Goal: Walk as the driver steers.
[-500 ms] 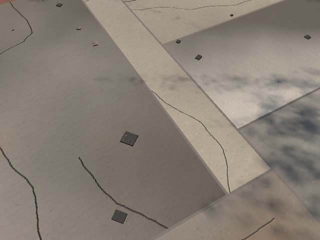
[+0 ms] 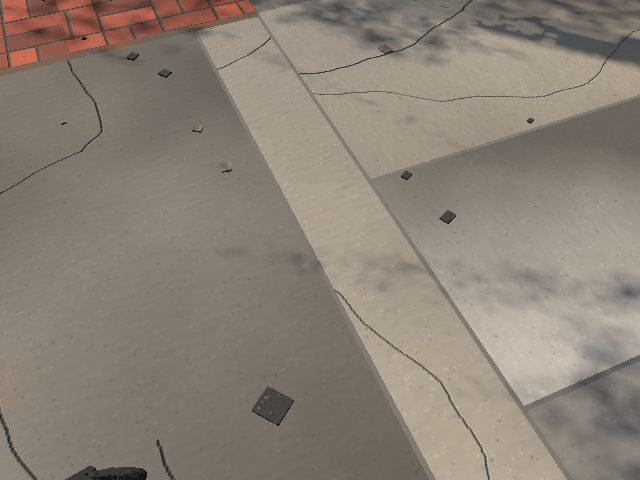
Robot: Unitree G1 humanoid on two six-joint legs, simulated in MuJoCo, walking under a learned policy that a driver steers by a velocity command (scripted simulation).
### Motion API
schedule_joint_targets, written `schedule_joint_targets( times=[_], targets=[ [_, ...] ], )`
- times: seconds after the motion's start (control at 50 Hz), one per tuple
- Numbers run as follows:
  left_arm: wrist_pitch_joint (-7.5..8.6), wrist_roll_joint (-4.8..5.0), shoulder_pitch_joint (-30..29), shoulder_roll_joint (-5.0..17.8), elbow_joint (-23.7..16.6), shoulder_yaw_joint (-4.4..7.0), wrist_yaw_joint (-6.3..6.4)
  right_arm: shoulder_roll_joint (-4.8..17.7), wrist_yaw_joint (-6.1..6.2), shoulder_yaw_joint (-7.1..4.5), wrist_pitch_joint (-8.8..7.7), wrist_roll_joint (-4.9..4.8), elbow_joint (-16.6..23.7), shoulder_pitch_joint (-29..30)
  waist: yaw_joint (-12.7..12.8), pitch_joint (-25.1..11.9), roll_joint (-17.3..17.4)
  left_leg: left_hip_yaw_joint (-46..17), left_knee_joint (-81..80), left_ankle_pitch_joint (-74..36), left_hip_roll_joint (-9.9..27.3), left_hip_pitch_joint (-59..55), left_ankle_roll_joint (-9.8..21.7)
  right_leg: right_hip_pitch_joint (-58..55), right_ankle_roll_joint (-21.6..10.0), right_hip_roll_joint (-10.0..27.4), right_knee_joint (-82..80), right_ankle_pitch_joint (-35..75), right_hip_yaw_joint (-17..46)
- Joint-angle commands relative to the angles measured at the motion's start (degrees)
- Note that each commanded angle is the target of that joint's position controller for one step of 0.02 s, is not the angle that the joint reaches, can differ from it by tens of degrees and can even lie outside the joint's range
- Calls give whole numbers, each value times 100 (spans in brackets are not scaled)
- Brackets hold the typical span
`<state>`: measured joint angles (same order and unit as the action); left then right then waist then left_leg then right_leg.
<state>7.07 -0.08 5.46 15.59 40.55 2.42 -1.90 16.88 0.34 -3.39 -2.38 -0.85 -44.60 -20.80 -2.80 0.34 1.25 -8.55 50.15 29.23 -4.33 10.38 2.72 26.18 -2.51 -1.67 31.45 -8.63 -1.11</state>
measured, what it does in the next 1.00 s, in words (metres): walks ahead, turning right: left foot, then right foot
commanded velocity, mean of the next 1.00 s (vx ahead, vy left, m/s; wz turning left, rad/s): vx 0.50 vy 0.00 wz -0.21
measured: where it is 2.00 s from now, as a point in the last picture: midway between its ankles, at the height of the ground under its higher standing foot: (355, 368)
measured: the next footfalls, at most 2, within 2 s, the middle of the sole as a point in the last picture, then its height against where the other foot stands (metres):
left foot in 0.46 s outside the picture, level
right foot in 1.00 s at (394, 386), level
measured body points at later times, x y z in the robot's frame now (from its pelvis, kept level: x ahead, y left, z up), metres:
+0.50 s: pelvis +0.28 +0.03 +0.00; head +0.31 +0.04 +0.45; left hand +0.26 +0.32 -0.14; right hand +0.52 -0.20 -0.06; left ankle +0.39 +0.13 -0.73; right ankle +0.10 -0.10 -0.70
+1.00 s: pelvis +0.54 -0.02 -0.01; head +0.57 -0.04 +0.44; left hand +0.80 +0.16 -0.09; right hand +0.48 -0.30 -0.14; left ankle +0.39 +0.14 -0.72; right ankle +0.63 -0.14 -0.73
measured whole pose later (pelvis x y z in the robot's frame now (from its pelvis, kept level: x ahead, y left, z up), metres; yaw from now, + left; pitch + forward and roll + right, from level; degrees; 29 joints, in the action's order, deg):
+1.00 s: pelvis +0.54 -0.02 -0.01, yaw -17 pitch +2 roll +2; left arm 1.5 0.9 4.2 15.1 39.5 3.2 -3.3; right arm 16.5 1.1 -4.7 -2.3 -1.2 -49.4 -18.4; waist -3.2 2.4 -1.4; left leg 16.3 23.8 26.2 2.9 -4.8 -2.7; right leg 29.9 -5.4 1.7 33.8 -5.8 -3.0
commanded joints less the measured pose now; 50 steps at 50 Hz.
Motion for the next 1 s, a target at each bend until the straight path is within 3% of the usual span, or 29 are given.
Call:
schedule_joint_targets(
  times=[0.02, 0.04, 0.06, 0.08, 0.12, 0.2, 0.28, 0.34, 0.4, 0.42, 0.44, 0.46, 0.48, 0.5, 0.52, 0.54, 0.56, 0.58, 0.62, 0.66, 0.72, 0.8, 0.86, 0.9, 0.94, 0.96, 0.98, 1.0],
  targets=[
    [-70, 97, 1472, 814, 81, 275, 37, 814, -21, -116, -192, -103, 632, 341, 830, -708, -729, 32, 2361, -326, 459, 3511, -20, -3608, -1133, 2088, -1541, -1874, 3447],
    [-103, 20, 1161, 741, 28, 221, 42, 735, -22, -99, -202, -27, 703, 635, 695, -291, -400, 220, 2105, -741, 682, 3357, -41, -2867, -1068, 1860, -1677, -1202, 2874],
    [-109, -25, 974, 643, 22, 182, 41, 655, -30, -114, -209, 40, 727, 693, 542, -82, -395, 254, 1756, -1027, 857, 3164, -73, -2386, -1055, 1665, -1811, -673, 2509],
    [-96, -64, 891, 575, 23, 149, 44, 559, -43, -113, -197, 41, 703, 570, 396, -87, -550, 276, 1551, -1197, 974, 2860, -99, -2105, -1015, 1501, -1929, -275, 2211],
    [-65, -9, 905, 588, 94, 150, 45, 376, -44, -81, -154, 28, 644, 408, 290, -134, -671, 411, 1206, -1293, 1033, 2673, -184, -1886, -1078, 1375, -2098, 321, 1779],
    [-94, 43, 1082, 853, 272, 221, 112, 211, -36, -4, -156, 81, 825, 1027, 413, 23, -485, 561, -37, -2240, 1106, 2882, -368, -1858, -1091, 1293, -2319, 1158, 1151],
    [-167, 110, 1442, 948, 482, 228, 144, 99, -114, 50, -228, 36, 975, 1757, 698, 149, -475, 757, -1335, -3297, 902, 2496, -370, -1923, -901, 1128, -2295, 1227, 696],
    [-247, 134, 1741, 983, 664, 232, 153, 133, -198, 45, -270, -16, 1134, 2200, 829, 278, -485, 771, -1772, -3314, 798, 2518, -281, -2342, -872, 1345, -2137, 1216, 781],
    [-349, 152, 1813, 1059, 783, 267, 193, 257, -276, 4, -318, -8, 1236, 2297, 706, 293, -547, 742, -2100, -2753, 708, 2363, -69, -2805, -745, 1574, -1758, 1695, 934],
    [-378, 153, 1756, 1112, 793, 282, 208, 352, -274, -42, -336, 5, 1198, 2075, 532, 173, -593, 795, -2200, -2558, 604, 1966, 7, -2839, -686, 1559, -1482, 2245, 960],
    [-402, 162, 1621, 1151, 776, 285, 221, 500, -249, -129, -352, 30, 1055, 1525, 180, -137, -594, 931, -2401, -2581, 454, 1115, 129, -2714, -582, 1399, -895, 3024, 850],
    [-400, 117, 1564, 1018, 721, 226, 226, 800, -190, -268, -354, 71, 818, 628, -238, -777, -489, 813, -2297, -2786, 627, -337, 323, -2160, -410, 1090, 150, 3007, 664],
    [-372, -66, 1566, 609, 526, 75, 227, 1271, -105, -384, -322, 155, 678, -449, -579, -1770, 324, -518, -2055, -3003, 1893, -2147, 673, -894, -175, 601, 2050, 983, 397],
    [-261, 84, 2380, 131, 524, -56, 188, 1414, -145, -390, -280, 166, 590, -475, -144, -2431, 1805, -2921, -2755, -1752, 2926, -3478, 1441, 1003, 65, -137, 3640, -2523, 568],
    [-218, 222, 1963, 819, 614, 108, 176, 837, -134, -263, -260, 109, 640, -357, -377, -1864, 995, -2799, -3079, -962, 2712, -3009, 1221, 1554, 67, 187, 4177, -2396, 984],
    [-203, 282, 1447, 995, 457, 184, 168, 643, -111, -191, -267, 76, 632, -11, -333, -1044, 706, -1907, -3225, -1093, 2532, -2247, 997, 1774, 54, 411, 4166, -1834, 846],
    [-219, 238, 1217, 893, 428, 181, 193, 537, -118, -146, -282, 102, 630, 351, -142, -649, 325, -1336, -3421, -1553, 2299, -1494, 892, 1560, 98, 640, 3974, -1364, 738],
    [-265, 171, 1153, 823, 422, 208, 205, 389, -136, -113, -310, 123, 610, 615, 21, -344, 334, -865, -3634, -1926, 2105, -943, 851, 1377, 140, 778, 3716, -1060, 733],
    [-408, 196, 1396, 581, 487, 203, 202, 291, -146, -115, -400, 167, 529, 842, 276, -206, 480, -246, -4008, -2342, 1939, -343, 830, 892, 207, 928, 3547, -732, 737],
    [-519, 186, 1311, 441, 431, 201, 216, 355, -133, -152, -465, 162, 411, 911, 369, -19, 359, 239, -4204, -2825, 1945, -121, 864, 1008, 273, 963, 3388, -492, 753],
    [-548, 142, 940, 389, 264, 204, 195, 494, -65, -211, -461, 191, 236, 804, 322, 133, 218, 816, -4297, -3261, 1909, -273, 855, 1390, 342, 963, 2704, 261, 807],
    [-485, 121, 235, 252, 46, 134, 39, 679, 12, -258, -386, 149, 92, 672, 73, 317, 110, 1516, -4353, -3370, 1798, -455, 692, 1198, 264, 870, 1380, 1216, 385],
    [-484, 121, -305, 223, -220, 100, -58, 812, 38, -310, -283, 74, -77, 377, -128, 493, 45, 1720, -4231, -3492, 1982, -1007, 648, 1356, 130, 815, 817, 1103, 162],
    [-492, 126, -493, 277, -383, 114, -118, 892, 42, -346, -191, 9, -163, 285, -133, 529, 94, 1825, -3983, -3910, 2104, -1437, 572, 1419, -5, 737, 605, 705, 10],
    [-513, 122, -379, 413, -474, 187, -157, 1038, 67, -387, -106, -38, -164, 376, 54, 328, 255, 1993, -3400, -5470, 2132, -1676, 444, 971, -209, 456, 518, 132, -289],
    [-530, 101, -70, 545, -444, 264, -159, 1118, 98, -407, -48, -55, -128, 486, 271, 132, 372, 2066, -2778, -6628, 2080, -1694, 355, 511, -316, 210, 519, -165, -482],
    [-530, 93, 645, 767, -283, 398, -140, 1136, 126, -405, 15, -74, -84, 605, 674, -240, 352, 2161, -1739, -7241, 1916, -1515, 213, -377, -459, -78, 281, -56, -607],
    [-534, 65, 1500, 1125, -79, 584, -49, 1041, 147, -354, 6, -88, -37, 637, 1115, -702, 134, 2248, -345, -6529, 1616, -752, -92, -1825, -673, -170, -231, 858, -363]
  ],
)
